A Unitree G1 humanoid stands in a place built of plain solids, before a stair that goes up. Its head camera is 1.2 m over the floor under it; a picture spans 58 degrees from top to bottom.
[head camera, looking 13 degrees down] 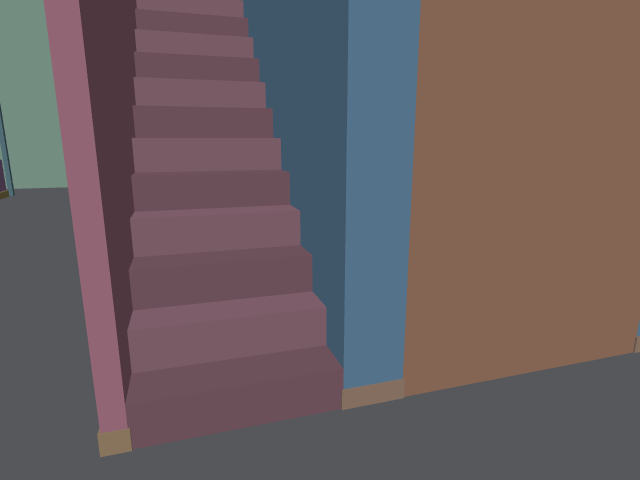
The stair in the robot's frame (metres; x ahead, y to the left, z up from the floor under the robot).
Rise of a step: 0.20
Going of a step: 0.24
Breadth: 0.90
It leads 18 degrees to the left of straight ahead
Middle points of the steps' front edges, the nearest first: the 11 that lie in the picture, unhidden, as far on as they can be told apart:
1.62 0.32 0.20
1.85 0.40 0.40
2.08 0.47 0.61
2.31 0.54 0.81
2.54 0.61 1.01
2.77 0.69 1.21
3.00 0.76 1.42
3.23 0.83 1.62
3.46 0.90 1.82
3.69 0.98 2.02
3.92 1.05 2.22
